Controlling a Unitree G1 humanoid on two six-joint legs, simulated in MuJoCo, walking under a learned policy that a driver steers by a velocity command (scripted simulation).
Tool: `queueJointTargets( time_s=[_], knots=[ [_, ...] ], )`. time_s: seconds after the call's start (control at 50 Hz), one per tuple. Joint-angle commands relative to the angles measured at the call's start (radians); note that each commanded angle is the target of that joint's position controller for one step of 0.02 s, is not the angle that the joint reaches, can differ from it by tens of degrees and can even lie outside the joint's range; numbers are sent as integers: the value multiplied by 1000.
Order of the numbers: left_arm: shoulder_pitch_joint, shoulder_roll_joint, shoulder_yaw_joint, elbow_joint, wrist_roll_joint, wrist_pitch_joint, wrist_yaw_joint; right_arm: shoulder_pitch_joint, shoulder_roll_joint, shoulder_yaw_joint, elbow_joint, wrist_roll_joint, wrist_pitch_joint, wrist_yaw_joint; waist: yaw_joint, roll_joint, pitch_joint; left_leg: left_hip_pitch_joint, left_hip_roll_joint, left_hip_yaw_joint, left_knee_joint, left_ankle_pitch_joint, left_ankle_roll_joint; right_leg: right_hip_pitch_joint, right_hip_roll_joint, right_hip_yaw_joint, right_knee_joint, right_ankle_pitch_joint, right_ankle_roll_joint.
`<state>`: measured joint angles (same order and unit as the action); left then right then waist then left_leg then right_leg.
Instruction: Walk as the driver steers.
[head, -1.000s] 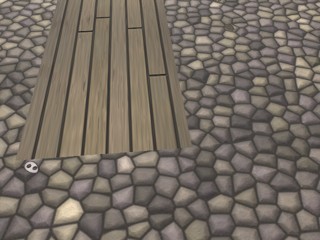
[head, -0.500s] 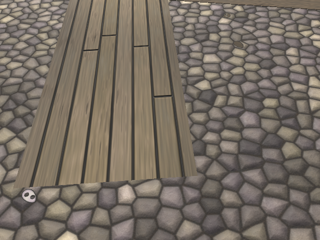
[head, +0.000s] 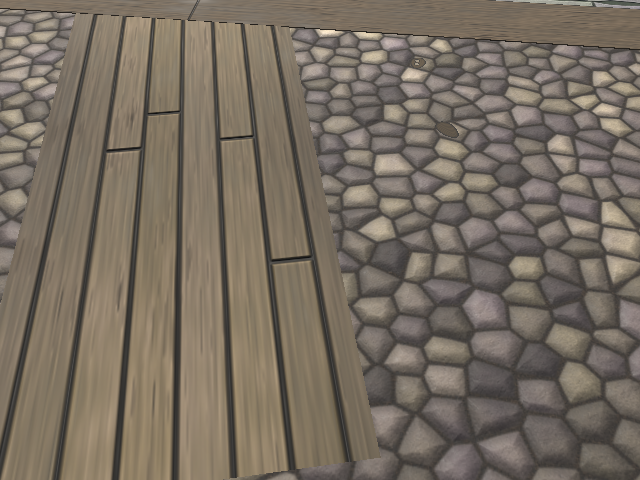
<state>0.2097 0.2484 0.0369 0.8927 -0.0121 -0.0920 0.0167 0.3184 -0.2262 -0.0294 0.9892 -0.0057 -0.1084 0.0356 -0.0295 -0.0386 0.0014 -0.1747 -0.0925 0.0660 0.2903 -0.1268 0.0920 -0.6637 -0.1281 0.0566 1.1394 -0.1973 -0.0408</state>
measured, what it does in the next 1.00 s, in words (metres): walks ahead: right foot, then left foot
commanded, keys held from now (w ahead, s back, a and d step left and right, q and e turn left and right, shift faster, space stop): w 1.00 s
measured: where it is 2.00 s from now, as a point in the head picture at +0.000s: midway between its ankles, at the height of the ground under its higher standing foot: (330, 272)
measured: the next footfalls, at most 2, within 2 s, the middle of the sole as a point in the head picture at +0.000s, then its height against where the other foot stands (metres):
right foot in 0.30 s outside the picture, level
left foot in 0.86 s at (290, 421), level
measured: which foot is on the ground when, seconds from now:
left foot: down 0.00-0.32, up 0.34-0.84, down 0.86-1.00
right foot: up 0.00-0.28, down 0.30-0.88, up 0.90-1.00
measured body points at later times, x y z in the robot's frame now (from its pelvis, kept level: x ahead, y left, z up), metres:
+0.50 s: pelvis +0.28 -0.08 +0.00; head +0.29 -0.10 +0.45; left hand +0.33 +0.18 -0.12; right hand +0.37 -0.35 -0.14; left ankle +0.28 +0.08 -0.66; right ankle +0.30 -0.16 -0.74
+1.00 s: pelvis +0.55 -0.01 -0.01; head +0.58 +0.00 +0.44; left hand +0.59 +0.25 -0.15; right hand +0.67 -0.28 -0.13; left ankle +0.61 +0.07 -0.74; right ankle +0.47 -0.17 -0.65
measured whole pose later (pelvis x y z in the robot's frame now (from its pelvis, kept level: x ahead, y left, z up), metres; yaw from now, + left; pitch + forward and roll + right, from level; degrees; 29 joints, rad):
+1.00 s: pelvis +0.55 -0.01 -0.01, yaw +1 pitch +1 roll +0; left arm 0.30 0.26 0.05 0.96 -0.02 -0.10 0.00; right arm 0.18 -0.24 -0.05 0.91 0.00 -0.10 0.03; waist 0.00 -0.03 0.03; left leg -0.34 -0.03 0.06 0.46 -0.15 0.07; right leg -0.44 -0.06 0.03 1.19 -0.35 -0.05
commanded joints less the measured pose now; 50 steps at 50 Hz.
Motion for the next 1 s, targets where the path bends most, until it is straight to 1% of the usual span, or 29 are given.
queueJointTargets(
  time_s=[0.02,0.1,0.16,0.2,0.24,0.26,0.28,0.3,0.32,0.34,0.36,0.38,0.4,0.42,0.46,0.52,0.56,0.64,0.74,0.8,0.82,0.84,0.86,0.88,0.9,0.92,0.94,0.96,1.0],
  knots=[
    [35,46,14,-42,13,3,7,-40,-131,-20,-54,1,-18,-20,47,76,56,-109,278,-206,-206,70,171,-20,-42,1,-139,161,27],
    [-128,29,7,-85,3,-9,-6,41,-159,-25,-37,17,-5,-35,-12,76,55,-17,264,-160,-190,85,127,10,3,-37,-430,306,35],
    [-216,32,2,-113,-7,-12,-23,95,-169,-29,-16,26,6,-36,-46,85,73,74,294,-164,-158,58,122,14,24,-47,-533,281,36],
    [-251,43,3,-135,-10,-18,-37,114,-170,-31,-4,27,16,-38,-48,90,83,146,327,-178,-119,59,113,7,32,-42,-582,217,17],
    [-228,65,9,-141,-10,-27,-47,105,-181,-38,-3,27,27,-40,-22,103,69,190,350,-192,-64,110,97,64,49,-51,-623,135,-11],
    [-174,83,19,-130,-9,-31,-49,86,-189,-39,-7,27,32,-41,14,114,40,192,344,-183,-2,226,84,151,73,-73,-644,106,-28],
    [-48,118,40,-93,-7,-33,-46,67,-177,-34,-13,22,38,-40,80,106,-32,174,298,-143,148,392,61,318,108,-100,-666,98,-53],
    [155,189,68,-41,-2,-35,-38,58,-139,-18,-33,8,38,-40,157,56,-175,34,236,-87,416,367,27,612,26,-9,-637,124,-107],
    [293,306,97,-13,15,-27,-36,160,-24,18,-51,4,17,-30,144,-191,-325,-392,69,-9,831,-4,-55,1026,-227,422,-691,16,-263],
    [310,230,75,-9,12,-26,-40,162,-54,14,-36,20,-12,-25,148,-224,-391,-542,41,-163,998,-420,-47,1074,-284,688,-833,-65,-301],
    [219,167,54,-24,7,-28,-40,70,-154,-12,-61,47,-26,-21,130,-152,-242,-627,106,-186,1061,-364,-23,953,-251,552,-841,-69,-243],
    [118,130,40,-49,5,-26,-40,2,-162,-15,-81,49,-29,-25,100,-80,-155,-609,164,-155,1031,-265,-16,804,-212,401,-858,6,-209],
    [49,99,30,-59,8,-24,-45,-33,-149,-19,-85,35,-22,-31,71,-21,-89,-569,198,-138,965,-192,-22,670,-167,301,-897,77,-192],
    [19,74,22,-60,14,-27,-49,-26,-135,-25,-84,25,-8,-36,38,-32,-56,-508,228,-141,903,-143,-25,582,-126,224,-934,117,-172],
    [35,71,22,-37,17,-31,-54,11,-89,-22,-72,21,18,-38,11,-43,-35,-444,234,-125,858,-98,-39,503,-92,148,-979,193,-178],
    [91,110,33,-4,18,-32,-40,-60,-90,-28,-102,13,30,-43,12,-16,4,-528,240,-120,745,6,-61,516,-89,87,-1005,310,-190],
    [122,113,33,10,15,-24,-29,-139,-83,-29,-129,10,28,-41,29,-15,18,-569,238,-116,628,96,-72,543,-84,59,-1013,323,-181],
    [176,128,34,34,6,-16,-15,-282,-64,-22,-167,16,20,-29,71,-20,50,-527,204,-81,398,239,-71,566,-63,7,-1034,258,-155],
    [246,136,41,81,-3,2,-8,-405,-69,-16,-216,26,9,-4,101,-22,98,-557,184,-79,270,184,-46,715,-120,13,-987,252,-149],
    [223,153,50,85,-6,15,-2,-379,-95,-25,-222,27,-1,10,64,-38,70,-463,155,-57,228,79,-11,768,-143,12,-906,395,-128],
    [202,163,53,81,-5,20,-1,-318,-116,-36,-208,26,-4,9,27,-54,29,-353,123,-30,221,54,5,763,-133,-1,-838,553,-116],
    [181,155,49,76,-2,26,-2,-184,-150,-57,-166,24,-4,5,-43,-50,-48,-169,85,1,207,59,28,730,-89,-35,-684,694,-95],
    [174,128,37,60,8,27,-2,6,-209,-82,-114,19,-3,-4,-116,-10,-176,129,153,-76,240,86,73,572,-34,-73,-437,606,-61],
    [289,20,4,49,12,9,-14,149,-310,-108,-87,0,4,-10,-93,215,-338,550,419,-516,199,-49,229,151,126,-113,-17,182,15],
    [284,22,0,64,2,-19,-21,150,-251,-86,-84,10,7,-9,-92,285,-413,600,492,-809,29,-132,263,-2,186,33,165,-358,14],
    [195,112,25,37,-27,-36,-25,68,-198,-68,-93,19,5,-8,-81,230,-267,478,461,-689,10,-177,207,-97,120,67,237,-323,-9],
    [116,129,28,12,-35,-42,-21,-27,-160,-56,-118,18,5,-10,-53,157,-159,315,427,-541,-11,-129,171,-98,61,31,207,-229,-22],
    [75,122,33,5,-22,-37,-13,-98,-127,-46,-127,10,3,-5,-19,91,-79,154,384,-434,-51,-56,150,-54,20,11,137,-148,-21],
    [117,83,40,16,-7,-7,-4,-139,-89,-35,-121,-4,-4,2,41,127,-41,-4,322,-316,-114,8,127,69,-23,18,44,-70,-19]
  ],
)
